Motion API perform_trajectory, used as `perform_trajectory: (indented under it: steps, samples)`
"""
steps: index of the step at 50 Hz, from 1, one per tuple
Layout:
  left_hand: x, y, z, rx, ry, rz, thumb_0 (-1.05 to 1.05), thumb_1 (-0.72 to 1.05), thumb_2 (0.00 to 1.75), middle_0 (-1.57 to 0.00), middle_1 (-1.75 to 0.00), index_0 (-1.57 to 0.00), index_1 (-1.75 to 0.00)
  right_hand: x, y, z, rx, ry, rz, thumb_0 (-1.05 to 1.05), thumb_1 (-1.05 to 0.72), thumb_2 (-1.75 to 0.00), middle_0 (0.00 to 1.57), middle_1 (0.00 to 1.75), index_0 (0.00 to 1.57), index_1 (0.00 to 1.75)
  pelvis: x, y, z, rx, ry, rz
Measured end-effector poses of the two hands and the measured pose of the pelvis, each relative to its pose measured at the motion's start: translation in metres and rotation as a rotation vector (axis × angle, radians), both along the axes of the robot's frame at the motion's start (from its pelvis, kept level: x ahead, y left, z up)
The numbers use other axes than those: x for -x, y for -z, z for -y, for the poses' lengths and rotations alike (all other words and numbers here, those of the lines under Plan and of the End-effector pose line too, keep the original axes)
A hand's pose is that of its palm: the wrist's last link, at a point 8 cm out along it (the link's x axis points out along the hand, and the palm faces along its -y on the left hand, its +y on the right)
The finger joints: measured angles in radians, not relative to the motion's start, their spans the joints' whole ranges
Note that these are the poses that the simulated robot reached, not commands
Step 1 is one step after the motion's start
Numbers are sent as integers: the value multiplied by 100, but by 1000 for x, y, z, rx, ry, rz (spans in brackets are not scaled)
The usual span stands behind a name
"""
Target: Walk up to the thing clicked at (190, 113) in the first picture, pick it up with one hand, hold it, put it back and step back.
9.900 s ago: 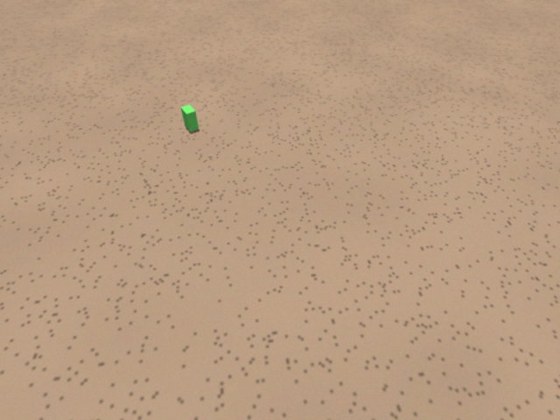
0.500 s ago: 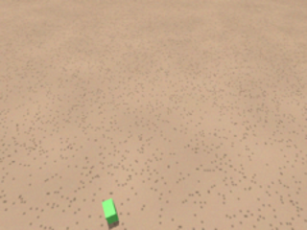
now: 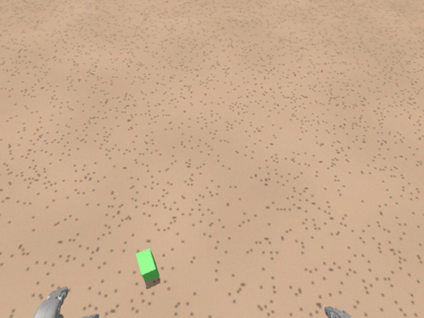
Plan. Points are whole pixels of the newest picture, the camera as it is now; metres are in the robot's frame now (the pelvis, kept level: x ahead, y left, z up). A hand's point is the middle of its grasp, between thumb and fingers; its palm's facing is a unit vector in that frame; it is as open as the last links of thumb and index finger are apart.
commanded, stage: go down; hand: left
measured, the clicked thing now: (148, 265) +0.41 +0.24 -0.70
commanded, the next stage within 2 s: none
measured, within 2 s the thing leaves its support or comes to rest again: neither
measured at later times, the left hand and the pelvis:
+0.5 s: hand out of the picture +0.16 +0.28 -0.18, palm faces +0.08 -0.94 -0.34, open 17.2 cm; pelvis +0.01 +0.01 -0.06, yaw +0 degrees
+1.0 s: hand out of the picture +0.15 +0.30 -0.21, palm faces +0.12 -0.94 -0.32, open 17.4 cm; pelvis +0.00 +0.02 -0.10, yaw +0 degrees
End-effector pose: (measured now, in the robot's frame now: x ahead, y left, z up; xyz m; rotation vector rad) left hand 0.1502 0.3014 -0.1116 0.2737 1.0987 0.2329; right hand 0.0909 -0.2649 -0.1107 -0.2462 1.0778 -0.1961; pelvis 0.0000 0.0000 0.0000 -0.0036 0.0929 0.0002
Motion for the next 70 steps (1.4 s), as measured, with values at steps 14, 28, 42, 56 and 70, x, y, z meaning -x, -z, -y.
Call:
perform_trajectory:
  steps: [14, 28, 42, 56, 70]
  samples:
    - [3, 19, -20, -14, -13, 6, 0, -29, 11, -11, -13, -11, -12, -22, 17, -15, 3, -3, 117, 1, -86, -88, 21, 30, 20, 30, -7, 32, -12, 12, 5, -98]
    - [7, 32, -26, -14, -31, 32, 0, -56, 3, -12, -11, -12, -11, -71, 25, -28, 43, -65, 277, 1, -84, -88, 21, 30, 20, 30, -10, 60, -15, 34, -8, -162]
    - [13, 47, -37, -1, -38, 79, 0, -59, 2, -12, -10, -12, -10, -75, 45, -35, 53, -92, 304, 1, -85, -88, 21, 30, 20, 30, -5, 85, -15, 48, -12, -221]
    - [8, 88, -66, 7, -65, 218, 0, -58, 1, -12, -9, -12, -8, -60, 89, -28, 78, -138, 275, 1, -89, -89, 21, 30, 20, 30, 17, 126, -15, 47, -6, -305]
    - [-61, 154, -119, 24, -24, 562, -1, -56, 7, -10, -12, -10, -12, -40, 200, -14, 112, -190, 133, 1, -88, -89, 21, 30, 20, 30, 43, 221, -13, 61, 11, -449]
